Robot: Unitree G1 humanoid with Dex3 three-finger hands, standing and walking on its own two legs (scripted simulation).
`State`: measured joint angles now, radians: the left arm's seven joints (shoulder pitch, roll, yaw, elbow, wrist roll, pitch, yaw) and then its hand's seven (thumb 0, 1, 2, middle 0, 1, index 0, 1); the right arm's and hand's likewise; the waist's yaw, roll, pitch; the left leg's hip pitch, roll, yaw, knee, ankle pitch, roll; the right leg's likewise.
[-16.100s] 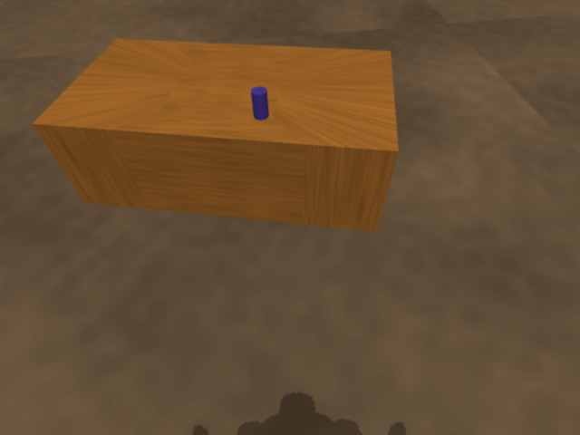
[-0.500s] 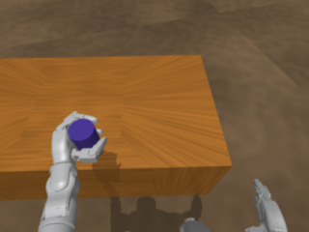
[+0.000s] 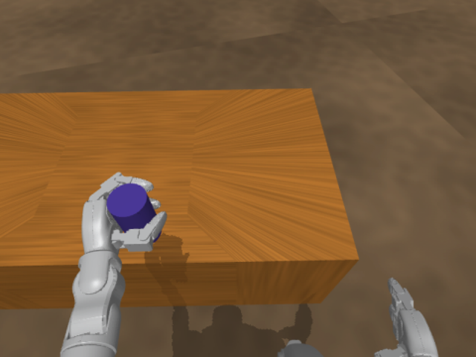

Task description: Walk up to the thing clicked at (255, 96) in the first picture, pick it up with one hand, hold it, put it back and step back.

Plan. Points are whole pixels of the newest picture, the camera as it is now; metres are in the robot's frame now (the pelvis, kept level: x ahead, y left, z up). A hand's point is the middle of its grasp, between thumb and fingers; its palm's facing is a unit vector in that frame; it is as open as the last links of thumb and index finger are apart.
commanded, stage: hold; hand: left
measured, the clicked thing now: (136, 216) +0.33 +0.17 +0.06
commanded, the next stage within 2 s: crouch in 1.60 s
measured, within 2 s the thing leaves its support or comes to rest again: neither
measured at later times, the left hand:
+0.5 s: hand (139, 210) +0.33 +0.16 +0.07, palm faces +0.15 -0.99 +0.00, open 7.9 cm
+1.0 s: hand (138, 212) +0.33 +0.17 +0.07, palm faces +0.15 -0.99 +0.00, open 7.9 cm
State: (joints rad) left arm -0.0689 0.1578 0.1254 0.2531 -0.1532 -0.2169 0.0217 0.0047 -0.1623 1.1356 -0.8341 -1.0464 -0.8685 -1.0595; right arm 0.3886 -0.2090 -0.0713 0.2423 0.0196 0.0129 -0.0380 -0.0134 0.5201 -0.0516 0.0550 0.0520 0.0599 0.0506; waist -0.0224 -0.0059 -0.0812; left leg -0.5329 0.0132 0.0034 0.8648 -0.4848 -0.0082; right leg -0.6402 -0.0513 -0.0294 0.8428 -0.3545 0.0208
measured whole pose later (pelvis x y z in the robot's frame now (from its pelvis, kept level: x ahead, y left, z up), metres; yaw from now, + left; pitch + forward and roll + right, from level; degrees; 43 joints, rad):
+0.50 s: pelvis +0.00 +0.00 +0.00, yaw +0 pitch +8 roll +0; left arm -0.10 0.17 0.14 0.28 -0.15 -0.21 0.02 0.00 -0.16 1.13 -0.83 -1.05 -0.87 -1.06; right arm 0.37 -0.21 -0.08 0.29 0.02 0.00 -0.04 -0.01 0.52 -0.05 0.05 0.05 0.06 0.05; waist -0.02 -0.01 -0.07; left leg -0.50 0.01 0.00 0.83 -0.47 -0.01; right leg -0.61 -0.05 -0.03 0.81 -0.34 0.02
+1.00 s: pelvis +0.00 +0.00 +0.00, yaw +0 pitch +8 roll +0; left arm -0.09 0.17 0.13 0.29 -0.15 -0.25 0.02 0.00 -0.16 1.13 -0.83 -1.05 -0.87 -1.06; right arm 0.36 -0.21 -0.08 0.32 0.02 -0.02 -0.04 -0.01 0.52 -0.06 0.05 0.05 0.06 0.05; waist -0.02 -0.01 -0.07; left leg -0.50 0.01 0.00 0.83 -0.47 -0.01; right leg -0.60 -0.05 -0.03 0.81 -0.34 0.02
